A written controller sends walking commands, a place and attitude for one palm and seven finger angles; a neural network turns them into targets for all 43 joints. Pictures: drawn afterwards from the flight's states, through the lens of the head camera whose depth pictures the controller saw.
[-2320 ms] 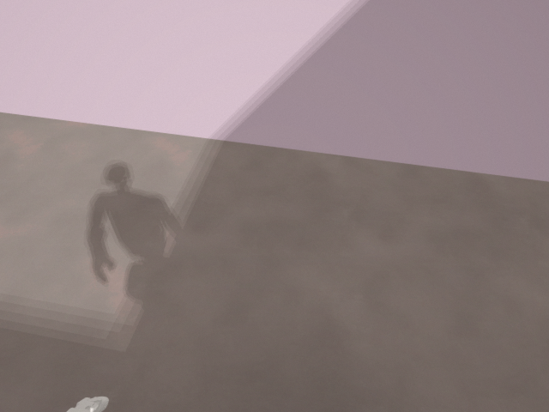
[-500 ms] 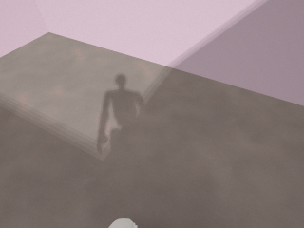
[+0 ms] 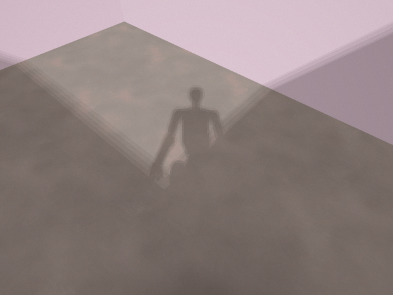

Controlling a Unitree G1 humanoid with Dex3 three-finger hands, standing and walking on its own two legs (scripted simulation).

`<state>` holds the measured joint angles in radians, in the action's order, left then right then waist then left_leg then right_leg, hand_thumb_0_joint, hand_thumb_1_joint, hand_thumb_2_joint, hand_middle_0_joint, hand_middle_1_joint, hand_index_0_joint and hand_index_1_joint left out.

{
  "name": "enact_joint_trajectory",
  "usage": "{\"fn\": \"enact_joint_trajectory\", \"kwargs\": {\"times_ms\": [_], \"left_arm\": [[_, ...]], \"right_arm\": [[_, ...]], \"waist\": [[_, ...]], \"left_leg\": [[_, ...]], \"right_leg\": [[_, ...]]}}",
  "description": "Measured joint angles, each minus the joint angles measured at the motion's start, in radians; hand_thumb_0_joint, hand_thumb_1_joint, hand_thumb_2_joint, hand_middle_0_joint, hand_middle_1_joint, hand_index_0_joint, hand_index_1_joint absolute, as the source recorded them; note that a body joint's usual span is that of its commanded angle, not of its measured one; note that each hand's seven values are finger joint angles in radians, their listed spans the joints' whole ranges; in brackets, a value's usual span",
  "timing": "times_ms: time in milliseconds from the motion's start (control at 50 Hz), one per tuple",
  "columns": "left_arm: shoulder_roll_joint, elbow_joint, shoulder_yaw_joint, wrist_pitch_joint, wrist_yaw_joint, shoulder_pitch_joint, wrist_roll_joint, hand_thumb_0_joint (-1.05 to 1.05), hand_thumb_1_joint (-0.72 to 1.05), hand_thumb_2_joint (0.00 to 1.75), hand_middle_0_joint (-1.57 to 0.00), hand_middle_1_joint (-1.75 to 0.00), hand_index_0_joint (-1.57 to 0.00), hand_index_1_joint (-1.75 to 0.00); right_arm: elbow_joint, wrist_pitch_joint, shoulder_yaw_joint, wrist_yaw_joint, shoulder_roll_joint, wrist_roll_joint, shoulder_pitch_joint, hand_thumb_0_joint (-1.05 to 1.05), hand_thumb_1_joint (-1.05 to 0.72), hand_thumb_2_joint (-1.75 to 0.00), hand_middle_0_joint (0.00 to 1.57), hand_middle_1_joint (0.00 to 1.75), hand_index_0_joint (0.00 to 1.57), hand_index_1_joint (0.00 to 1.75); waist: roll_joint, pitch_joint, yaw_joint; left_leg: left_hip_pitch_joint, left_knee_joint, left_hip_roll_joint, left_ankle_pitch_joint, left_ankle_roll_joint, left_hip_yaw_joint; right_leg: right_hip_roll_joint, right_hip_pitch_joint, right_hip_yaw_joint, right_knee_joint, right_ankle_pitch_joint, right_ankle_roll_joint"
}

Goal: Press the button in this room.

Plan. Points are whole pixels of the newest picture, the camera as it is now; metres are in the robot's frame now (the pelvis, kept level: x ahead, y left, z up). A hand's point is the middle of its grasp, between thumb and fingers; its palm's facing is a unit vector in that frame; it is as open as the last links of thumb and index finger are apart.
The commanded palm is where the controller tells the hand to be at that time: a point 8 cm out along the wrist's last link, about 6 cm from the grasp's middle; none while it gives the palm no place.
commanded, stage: turn or walk to find it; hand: left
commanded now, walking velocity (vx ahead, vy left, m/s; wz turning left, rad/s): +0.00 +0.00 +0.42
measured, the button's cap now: out of the picture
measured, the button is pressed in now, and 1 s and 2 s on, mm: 0 0 0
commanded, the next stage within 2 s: none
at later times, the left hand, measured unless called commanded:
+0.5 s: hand out of the picture -0.05 +0.22 -0.19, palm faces +0.27 -0.94 -0.22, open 7.4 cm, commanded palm none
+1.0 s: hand out of the picture -0.06 +0.19 -0.14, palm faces +0.43 -0.86 -0.27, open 7.4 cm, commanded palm none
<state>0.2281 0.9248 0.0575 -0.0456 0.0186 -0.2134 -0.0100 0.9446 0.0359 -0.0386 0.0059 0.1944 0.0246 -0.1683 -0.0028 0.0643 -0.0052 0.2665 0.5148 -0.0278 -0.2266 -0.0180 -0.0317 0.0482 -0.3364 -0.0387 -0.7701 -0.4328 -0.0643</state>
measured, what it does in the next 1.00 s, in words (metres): steps on the spot, turning left: right foot, then left foot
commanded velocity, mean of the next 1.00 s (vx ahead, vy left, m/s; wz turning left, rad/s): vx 0.00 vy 0.00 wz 0.42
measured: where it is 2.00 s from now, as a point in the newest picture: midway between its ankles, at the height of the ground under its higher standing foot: outside the picture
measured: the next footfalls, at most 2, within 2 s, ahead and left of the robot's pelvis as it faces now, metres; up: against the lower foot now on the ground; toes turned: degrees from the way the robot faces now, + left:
right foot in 0.06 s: +0.05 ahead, -0.12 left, +0.00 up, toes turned -2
left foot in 0.44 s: -0.02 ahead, +0.12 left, +0.00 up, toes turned +17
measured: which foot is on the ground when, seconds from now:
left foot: down 0.00-0.06, up 0.08-0.42, down 0.44-0.88, up 0.90-1.00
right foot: up 0.00-0.04, down 0.06-0.44, up 0.46-0.86, down 0.88-1.00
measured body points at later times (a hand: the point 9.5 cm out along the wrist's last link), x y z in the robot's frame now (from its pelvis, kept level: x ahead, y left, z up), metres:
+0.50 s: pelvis -0.04 +0.01 -0.01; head -0.02 +0.05 +0.44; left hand -0.06 +0.27 -0.17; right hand +0.09 -0.22 -0.14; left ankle -0.06 +0.11 -0.74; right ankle -0.01 -0.12 -0.71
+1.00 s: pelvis -0.07 -0.02 +0.00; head -0.04 -0.04 +0.45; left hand -0.08 +0.24 -0.12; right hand +0.08 -0.24 -0.16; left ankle -0.11 +0.10 -0.67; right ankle -0.02 -0.11 -0.73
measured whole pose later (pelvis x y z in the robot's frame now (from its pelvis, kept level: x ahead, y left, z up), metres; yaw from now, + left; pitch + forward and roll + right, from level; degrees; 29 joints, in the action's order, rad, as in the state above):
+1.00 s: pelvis -0.07 -0.02 +0.00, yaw +25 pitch -2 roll +1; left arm 0.17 0.90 0.03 -0.01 0.03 -0.20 -0.02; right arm 0.98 0.08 -0.08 0.02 0.24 0.02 -0.22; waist -0.04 0.06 -0.02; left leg 0.47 1.06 -0.04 -0.39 0.02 -0.03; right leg 0.05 -0.21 -0.11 -0.53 -0.29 0.02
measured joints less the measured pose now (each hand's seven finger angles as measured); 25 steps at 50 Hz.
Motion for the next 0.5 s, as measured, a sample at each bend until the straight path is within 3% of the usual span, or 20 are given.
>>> {"fn": "enact_joint_trajectory", "kwargs": {"times_ms": [60,120,180,220,280,400,420,440,500], "left_arm": [[-0.013,-0.022,-0.006,0.021,0.002,0.001,-0.002,0.00,0.91,0.90,-0.20,-0.30,-0.20,-0.30],[-0.037,-0.031,-0.015,0.033,0.005,0.003,-0.012,0.00,0.90,0.90,-0.20,-0.30,-0.20,-0.30],[-0.049,-0.030,-0.021,0.032,0.007,-0.012,-0.015,0.00,0.90,0.90,-0.20,-0.30,-0.20,-0.30],[-0.051,-0.021,-0.023,0.028,0.008,-0.019,-0.017,0.00,0.90,0.90,-0.20,-0.30,-0.20,-0.30],[-0.048,-0.011,-0.023,0.027,0.008,-0.024,-0.021,0.00,0.90,0.90,-0.20,-0.30,-0.21,-0.30],[-0.023,0.004,-0.013,0.030,0.003,-0.028,-0.022,0.00,0.90,0.90,-0.20,-0.30,-0.21,-0.30],[-0.017,0.008,-0.010,0.027,0.002,-0.031,-0.019,0.00,0.90,0.90,-0.20,-0.30,-0.21,-0.30],[-0.008,0.010,-0.006,0.021,0.001,-0.035,-0.014,0.00,0.90,0.90,-0.20,-0.30,-0.21,-0.30],[0.020,0.033,0.008,-0.014,0.005,-0.035,-0.012,0.00,0.90,0.90,-0.20,-0.30,-0.20,-0.30]], "right_arm": [[0.000,0.010,-0.010,0.005,0.012,-0.006,-0.021,0.00,-0.91,-0.89,0.21,0.30,0.20,0.30],[0.010,0.031,-0.028,0.007,0.029,-0.005,-0.032,0.00,-0.91,-0.89,0.21,0.30,0.20,0.30],[0.024,0.043,-0.040,0.017,0.042,-0.002,-0.039,0.00,-0.91,-0.89,0.20,0.30,0.20,0.30],[0.029,0.044,-0.044,0.021,0.045,-0.001,-0.046,0.00,-0.91,-0.89,0.20,0.30,0.20,0.30],[0.037,0.046,-0.043,0.021,0.043,-0.003,-0.054,0.00,-0.91,-0.89,0.20,0.30,0.20,0.30],[0.045,0.033,-0.027,0.016,0.032,-0.012,-0.041,0.00,-0.91,-0.89,0.20,0.30,0.19,0.30],[0.041,0.026,-0.023,0.015,0.032,-0.012,-0.039,0.00,-0.91,-0.89,0.20,0.30,0.19,0.30],[0.037,0.016,-0.022,0.015,0.029,-0.011,-0.036,0.00,-0.91,-0.89,0.20,0.30,0.19,0.30],[0.027,-0.004,-0.012,0.009,0.003,-0.005,-0.020,0.00,-0.91,-0.89,0.20,0.30,0.19,0.30]], "waist": [[-0.014,-0.012,-0.002],[-0.034,-0.004,-0.002],[-0.029,-0.004,-0.002],[-0.020,-0.005,-0.007],[0.001,-0.002,-0.008],[0.041,0.014,0.009],[0.044,0.013,0.009],[0.053,0.011,0.009],[0.083,0.014,0.018]], "left_leg": [[0.043,0.057,-0.014,-0.015,0.017,-0.024],[0.135,0.305,-0.023,-0.195,0.024,-0.026],[0.206,0.551,-0.008,-0.183,0.035,0.002],[0.212,0.599,0.014,-0.165,0.047,0.021],[0.171,0.527,0.042,-0.185,0.059,0.044],[0.032,0.214,0.058,-0.194,0.056,0.090],[-0.001,0.134,0.058,-0.145,0.051,0.098],[-0.013,0.088,0.051,-0.090,0.017,0.100],[0.000,0.105,0.034,-0.096,-0.019,0.109]], "right_leg": [[-0.009,0.079,-0.010,0.190,0.105,0.019],[-0.002,0.077,-0.045,0.171,0.123,0.074],[0.013,0.101,-0.071,0.207,0.142,0.083],[0.024,0.113,-0.088,0.228,0.153,0.081],[0.043,0.118,-0.112,0.240,0.161,0.077],[0.085,0.087,-0.161,0.189,0.144,0.050],[0.093,0.074,-0.170,0.164,0.133,0.041],[0.106,0.054,-0.173,0.128,0.118,0.032],[0.087,-0.038,-0.086,-0.094,-0.053,0.009]]}}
